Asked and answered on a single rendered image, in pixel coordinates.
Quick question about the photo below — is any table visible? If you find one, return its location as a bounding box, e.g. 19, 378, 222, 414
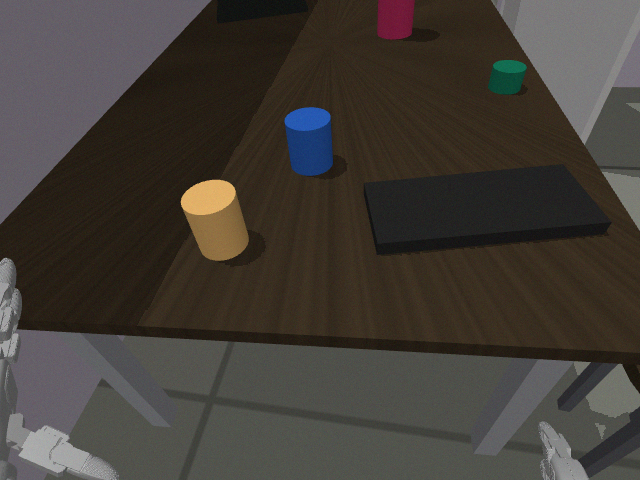
0, 0, 640, 456

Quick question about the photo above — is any left robot arm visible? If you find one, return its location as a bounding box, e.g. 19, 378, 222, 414
0, 460, 17, 480

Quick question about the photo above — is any left robot hand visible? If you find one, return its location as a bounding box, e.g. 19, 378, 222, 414
0, 258, 119, 480

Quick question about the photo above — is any right robot hand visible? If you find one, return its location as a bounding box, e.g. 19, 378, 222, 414
538, 421, 589, 480

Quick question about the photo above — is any stool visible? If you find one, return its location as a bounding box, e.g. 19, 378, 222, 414
557, 362, 640, 478

